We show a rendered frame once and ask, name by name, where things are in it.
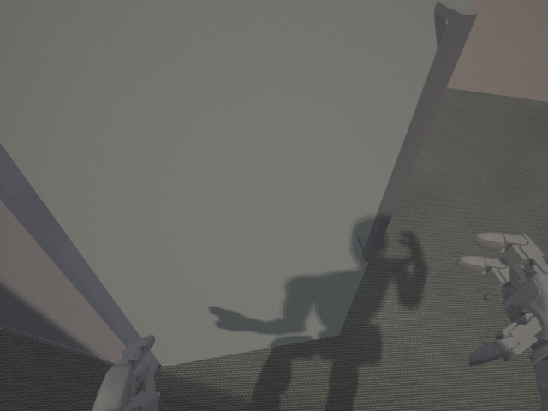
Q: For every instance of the robot right forearm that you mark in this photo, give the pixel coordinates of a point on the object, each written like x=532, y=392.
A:
x=539, y=359

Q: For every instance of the fridge door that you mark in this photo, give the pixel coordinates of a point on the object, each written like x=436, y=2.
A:
x=215, y=161

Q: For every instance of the right robot hand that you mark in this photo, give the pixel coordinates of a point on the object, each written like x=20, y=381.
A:
x=531, y=329

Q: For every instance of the handle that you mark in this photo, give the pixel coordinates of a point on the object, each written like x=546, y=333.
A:
x=460, y=23

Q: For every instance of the left robot hand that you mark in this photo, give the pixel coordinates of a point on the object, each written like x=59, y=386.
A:
x=117, y=391

